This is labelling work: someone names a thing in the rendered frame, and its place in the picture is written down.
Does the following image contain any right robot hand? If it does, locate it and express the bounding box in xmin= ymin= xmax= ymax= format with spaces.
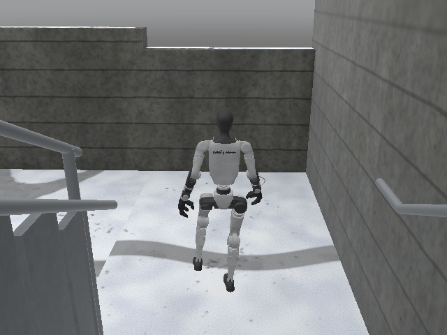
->
xmin=246 ymin=190 xmax=262 ymax=205

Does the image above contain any left robot hand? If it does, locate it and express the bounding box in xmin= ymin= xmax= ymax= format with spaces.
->
xmin=178 ymin=198 xmax=194 ymax=218

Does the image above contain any right robot foot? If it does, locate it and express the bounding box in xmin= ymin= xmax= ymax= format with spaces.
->
xmin=223 ymin=273 xmax=235 ymax=292

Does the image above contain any robot left forearm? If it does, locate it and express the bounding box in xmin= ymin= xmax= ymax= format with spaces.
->
xmin=180 ymin=168 xmax=196 ymax=201

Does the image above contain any right robot upper arm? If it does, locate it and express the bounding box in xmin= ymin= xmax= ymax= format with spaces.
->
xmin=239 ymin=140 xmax=257 ymax=179

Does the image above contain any right robot thigh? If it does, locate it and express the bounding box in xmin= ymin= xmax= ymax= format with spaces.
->
xmin=227 ymin=195 xmax=247 ymax=248

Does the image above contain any robot right forearm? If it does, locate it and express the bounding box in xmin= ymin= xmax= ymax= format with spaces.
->
xmin=249 ymin=168 xmax=261 ymax=193

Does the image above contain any left robot upper arm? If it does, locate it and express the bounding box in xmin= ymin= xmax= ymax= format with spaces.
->
xmin=190 ymin=140 xmax=210 ymax=179

